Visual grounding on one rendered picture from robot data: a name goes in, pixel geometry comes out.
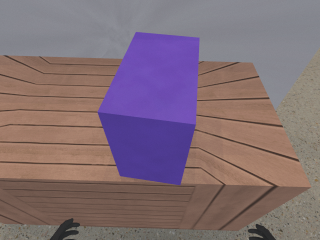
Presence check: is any pedestal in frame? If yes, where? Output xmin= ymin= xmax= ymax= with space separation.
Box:
xmin=0 ymin=55 xmax=311 ymax=231

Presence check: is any left robot hand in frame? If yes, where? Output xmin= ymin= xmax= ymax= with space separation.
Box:
xmin=50 ymin=218 xmax=80 ymax=240

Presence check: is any right robot hand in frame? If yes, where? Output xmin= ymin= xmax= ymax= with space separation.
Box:
xmin=248 ymin=224 xmax=276 ymax=240

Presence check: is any carton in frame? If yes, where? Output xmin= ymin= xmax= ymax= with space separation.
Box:
xmin=97 ymin=32 xmax=200 ymax=185

